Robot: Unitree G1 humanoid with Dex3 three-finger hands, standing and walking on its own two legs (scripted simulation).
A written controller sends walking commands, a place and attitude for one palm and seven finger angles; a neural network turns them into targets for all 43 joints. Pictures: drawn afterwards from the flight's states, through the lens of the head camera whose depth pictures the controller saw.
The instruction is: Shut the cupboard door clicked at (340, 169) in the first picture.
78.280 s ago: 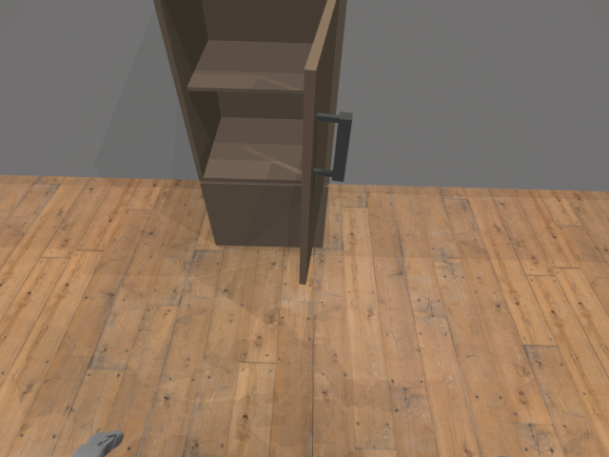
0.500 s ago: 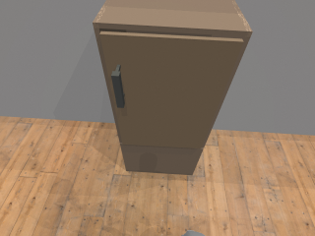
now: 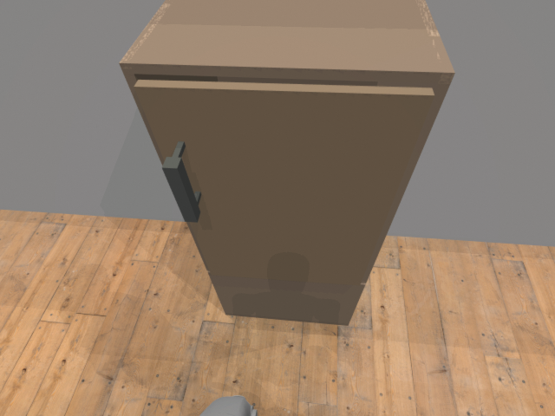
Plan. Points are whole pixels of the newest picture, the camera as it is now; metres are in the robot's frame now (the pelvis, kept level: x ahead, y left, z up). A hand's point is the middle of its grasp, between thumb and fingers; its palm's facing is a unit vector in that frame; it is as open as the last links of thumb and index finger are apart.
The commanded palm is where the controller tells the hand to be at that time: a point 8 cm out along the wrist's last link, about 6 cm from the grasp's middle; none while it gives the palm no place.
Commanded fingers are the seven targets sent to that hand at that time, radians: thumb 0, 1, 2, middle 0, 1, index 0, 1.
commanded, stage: come to a stop and stand still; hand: left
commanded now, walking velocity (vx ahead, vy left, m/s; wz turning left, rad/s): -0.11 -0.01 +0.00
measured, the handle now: (186, 183) +0.46 +0.20 +0.04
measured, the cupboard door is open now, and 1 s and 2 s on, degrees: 1 1 1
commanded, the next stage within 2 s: look again from close up in 0.98 s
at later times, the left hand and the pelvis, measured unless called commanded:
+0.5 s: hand out of the picture +0.01 +0.24 -0.18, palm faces +0.01 -0.98 -0.21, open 7.4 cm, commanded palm none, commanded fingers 0.00 0.90 0.90 -0.20 -0.30 -0.20 -0.30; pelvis -0.03 +0.04 +0.00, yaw -1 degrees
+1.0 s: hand out of the picture -0.02 +0.17 -0.18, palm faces +0.05 -0.98 -0.19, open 7.4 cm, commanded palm none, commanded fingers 0.00 0.90 0.90 -0.20 -0.30 -0.20 -0.30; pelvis -0.02 +0.00 +0.00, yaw +0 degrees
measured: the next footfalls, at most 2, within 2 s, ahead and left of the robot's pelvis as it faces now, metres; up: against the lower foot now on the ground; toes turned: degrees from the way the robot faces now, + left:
left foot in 0.16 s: +0.02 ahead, +0.15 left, +0.00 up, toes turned -4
right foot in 0.58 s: -0.03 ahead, -0.09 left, +0.00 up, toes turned -2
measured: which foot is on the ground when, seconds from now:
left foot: up 0.00-0.14, down 0.16-1.00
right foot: down 0.00-0.18, up 0.20-0.56, down 0.58-1.00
